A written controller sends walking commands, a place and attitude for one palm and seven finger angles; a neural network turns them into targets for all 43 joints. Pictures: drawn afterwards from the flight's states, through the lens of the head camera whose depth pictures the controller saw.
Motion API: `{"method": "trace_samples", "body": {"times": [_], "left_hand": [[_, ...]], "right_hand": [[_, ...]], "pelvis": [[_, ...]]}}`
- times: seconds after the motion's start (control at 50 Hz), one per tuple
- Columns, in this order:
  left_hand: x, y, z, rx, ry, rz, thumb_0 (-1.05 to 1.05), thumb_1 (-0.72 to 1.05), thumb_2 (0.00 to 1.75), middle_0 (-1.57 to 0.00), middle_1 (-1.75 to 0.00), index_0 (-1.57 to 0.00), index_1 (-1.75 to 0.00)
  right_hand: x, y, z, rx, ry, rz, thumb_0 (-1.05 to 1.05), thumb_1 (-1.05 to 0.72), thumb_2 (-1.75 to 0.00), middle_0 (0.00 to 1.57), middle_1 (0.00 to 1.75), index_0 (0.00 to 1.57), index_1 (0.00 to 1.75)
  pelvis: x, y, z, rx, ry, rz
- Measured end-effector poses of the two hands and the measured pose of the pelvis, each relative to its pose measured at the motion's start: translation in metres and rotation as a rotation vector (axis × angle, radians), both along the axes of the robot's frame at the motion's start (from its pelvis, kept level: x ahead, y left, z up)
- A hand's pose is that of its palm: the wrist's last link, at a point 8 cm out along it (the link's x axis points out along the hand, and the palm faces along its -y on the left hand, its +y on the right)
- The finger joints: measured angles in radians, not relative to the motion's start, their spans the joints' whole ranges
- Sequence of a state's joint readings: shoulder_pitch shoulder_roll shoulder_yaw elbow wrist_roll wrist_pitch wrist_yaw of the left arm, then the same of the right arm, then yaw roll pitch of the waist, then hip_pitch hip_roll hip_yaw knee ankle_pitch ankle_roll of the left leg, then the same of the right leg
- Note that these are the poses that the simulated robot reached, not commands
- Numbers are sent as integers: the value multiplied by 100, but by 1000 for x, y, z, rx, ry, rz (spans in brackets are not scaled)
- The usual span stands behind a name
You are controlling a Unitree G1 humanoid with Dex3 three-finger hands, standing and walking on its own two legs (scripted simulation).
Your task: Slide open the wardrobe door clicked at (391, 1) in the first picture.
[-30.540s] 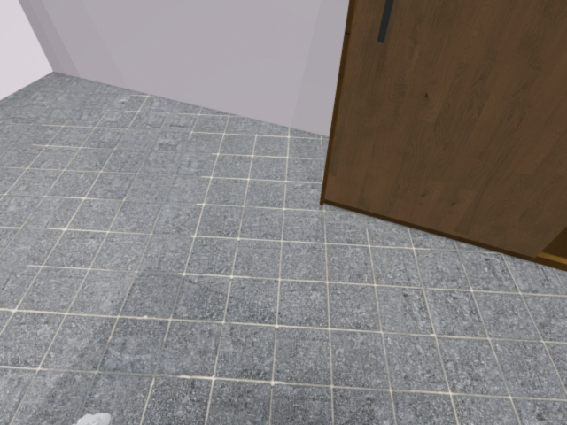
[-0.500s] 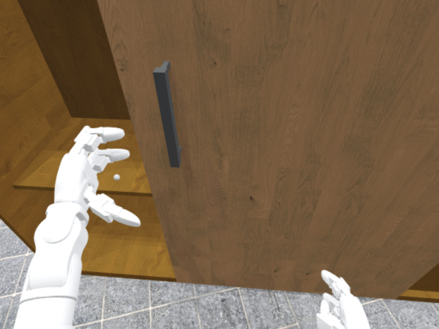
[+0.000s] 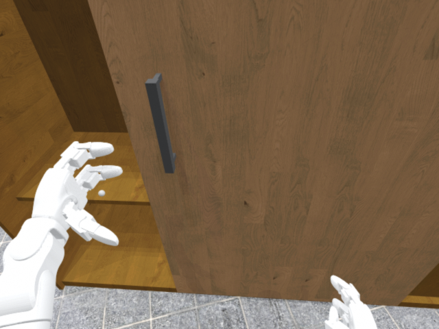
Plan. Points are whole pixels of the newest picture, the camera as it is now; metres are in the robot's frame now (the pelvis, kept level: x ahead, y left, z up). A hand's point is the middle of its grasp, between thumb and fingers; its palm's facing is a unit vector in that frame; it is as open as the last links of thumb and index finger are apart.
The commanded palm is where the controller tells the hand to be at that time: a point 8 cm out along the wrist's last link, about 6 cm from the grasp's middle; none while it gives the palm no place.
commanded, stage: draw the hand back to the body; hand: left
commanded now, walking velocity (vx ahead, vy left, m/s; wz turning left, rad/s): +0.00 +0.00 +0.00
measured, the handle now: (164, 126) +0.47 +0.18 +0.17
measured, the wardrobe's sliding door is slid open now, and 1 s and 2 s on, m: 0.56 0.56 0.56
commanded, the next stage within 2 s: step back with the hand held close in 1.32 s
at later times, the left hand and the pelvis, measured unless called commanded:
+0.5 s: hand (64, 221) +0.21 +0.26 +0.16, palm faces +0.41 -0.87 -0.28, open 13.1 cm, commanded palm +0.17 +0.29 +0.17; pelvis -0.01 +0.01 +0.01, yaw +1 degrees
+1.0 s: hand (35, 223) +0.20 +0.30 +0.17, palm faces +0.46 -0.81 -0.37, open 8.3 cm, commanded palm +0.16 +0.33 +0.18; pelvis +0.02 +0.03 +0.01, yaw +0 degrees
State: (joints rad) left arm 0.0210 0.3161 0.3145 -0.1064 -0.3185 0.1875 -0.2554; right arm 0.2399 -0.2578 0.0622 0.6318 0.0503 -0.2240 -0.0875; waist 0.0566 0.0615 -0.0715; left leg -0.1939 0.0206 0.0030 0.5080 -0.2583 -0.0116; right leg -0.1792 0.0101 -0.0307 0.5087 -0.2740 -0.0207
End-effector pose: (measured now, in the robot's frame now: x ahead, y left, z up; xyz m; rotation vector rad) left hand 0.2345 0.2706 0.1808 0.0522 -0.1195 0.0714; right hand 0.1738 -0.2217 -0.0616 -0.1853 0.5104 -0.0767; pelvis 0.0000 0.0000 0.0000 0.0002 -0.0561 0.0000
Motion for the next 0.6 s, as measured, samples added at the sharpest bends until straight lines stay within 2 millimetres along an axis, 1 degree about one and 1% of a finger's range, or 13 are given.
{"method": "trace_samples", "body": {"times": [0.08, 0.16, 0.26, 0.28, 0.34, 0.4, 0.5, 0.6], "left_hand": [[-18, 0, -5, -2, 17, 10, -1, -55, 20, -25, -115, -25, -115], [-29, 4, -12, -6, 42, 36, -1, -55, 20, -25, -115, -25, -115], [-36, 11, -7, 8, 14, 50, -1, -52, 21, -25, -113, -25, -113], [-37, 14, -5, 46, 7, 79, -1, -51, 22, -25, -113, -25, -112], [-43, 23, -1, 154, -35, 211, -1, -44, 25, -25, -109, -25, -109], [-51, 27, -4, 211, -55, 294, -1, -36, 29, -25, -104, -25, -104], [-61, 31, -8, 257, -59, 345, -1, -20, 37, -24, -95, -24, -94], [-61, 40, -7, 290, -63, 370, -1, -3, 45, -24, -85, -24, -84]], "right_hand": [[0, -3, 2, -12, -8, 9, 2, -90, -89, 20, 30, 20, 30], [2, -4, 3, -31, -13, 16, 2, -90, -89, 20, 30, 20, 30], [4, 1, 7, -36, -36, 28, 2, -90, -89, 20, 30, 20, 30], [4, 2, 7, -40, -37, 35, 2, -90, -89, 20, 30, 20, 30], [3, 5, 7, -50, -15, 50, 2, -90, -89, 20, 30, 20, 30], [0, 8, 3, -55, 27, 53, 1, -90, -89, 20, 30, 20, 30], [-6, 13, -6, -68, 110, 48, 1, -90, -89, 20, 30, 20, 30], [-6, 20, -11, -72, 160, 38, 2, -90, -89, 20, 30, 20, 30]], "pelvis": [[-3, -1, -1, -2, -10, 6], [-8, -2, -1, -4, -18, 16], [-11, -3, -1, -5, -25, 21], [-11, -3, 0, -7, -26, 21], [-12, -2, 1, -12, -29, 21], [-11, 1, 3, -12, -30, 14], [-5, 9, 6, -9, -36, 9], [3, 16, 8, -7, -41, 5]]}}
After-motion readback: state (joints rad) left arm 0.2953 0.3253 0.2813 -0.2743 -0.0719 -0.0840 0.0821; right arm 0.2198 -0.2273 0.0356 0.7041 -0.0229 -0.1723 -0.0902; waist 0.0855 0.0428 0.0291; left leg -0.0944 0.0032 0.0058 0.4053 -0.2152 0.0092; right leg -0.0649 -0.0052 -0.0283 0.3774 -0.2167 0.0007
